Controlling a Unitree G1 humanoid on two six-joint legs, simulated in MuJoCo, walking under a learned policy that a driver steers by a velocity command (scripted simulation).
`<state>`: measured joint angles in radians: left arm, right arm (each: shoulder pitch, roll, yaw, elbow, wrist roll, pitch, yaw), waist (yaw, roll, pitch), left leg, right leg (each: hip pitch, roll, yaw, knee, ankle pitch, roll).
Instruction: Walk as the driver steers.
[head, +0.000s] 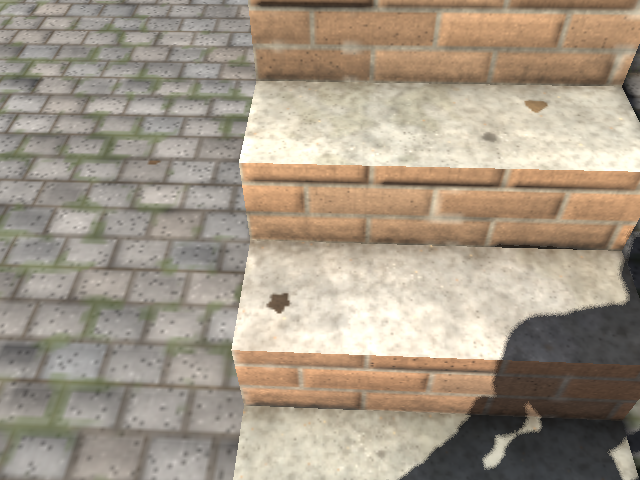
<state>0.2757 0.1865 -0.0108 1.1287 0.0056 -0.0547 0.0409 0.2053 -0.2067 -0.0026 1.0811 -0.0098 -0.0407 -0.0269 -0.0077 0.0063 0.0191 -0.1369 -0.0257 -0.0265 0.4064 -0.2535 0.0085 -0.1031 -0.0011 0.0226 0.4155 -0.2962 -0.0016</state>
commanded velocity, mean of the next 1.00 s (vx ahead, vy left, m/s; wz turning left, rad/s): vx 0.23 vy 0.00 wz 0.00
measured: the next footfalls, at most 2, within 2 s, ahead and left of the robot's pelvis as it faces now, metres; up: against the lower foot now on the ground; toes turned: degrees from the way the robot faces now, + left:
right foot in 1.16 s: +0.22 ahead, -0.13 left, +0.00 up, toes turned -5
left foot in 1.64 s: +0.44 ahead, +0.10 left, +0.19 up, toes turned +10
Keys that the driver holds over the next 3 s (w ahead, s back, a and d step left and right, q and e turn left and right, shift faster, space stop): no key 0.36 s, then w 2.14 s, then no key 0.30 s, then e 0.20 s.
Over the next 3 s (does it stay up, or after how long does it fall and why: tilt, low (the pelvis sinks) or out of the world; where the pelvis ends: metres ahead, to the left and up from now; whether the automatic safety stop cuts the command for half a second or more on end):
stays up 0.90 -0.04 0.43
